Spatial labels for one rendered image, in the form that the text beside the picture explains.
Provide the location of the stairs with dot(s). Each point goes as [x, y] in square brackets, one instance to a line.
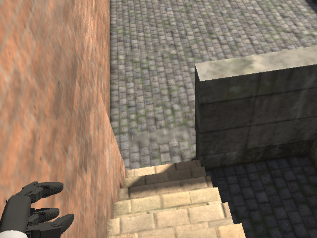
[175, 200]

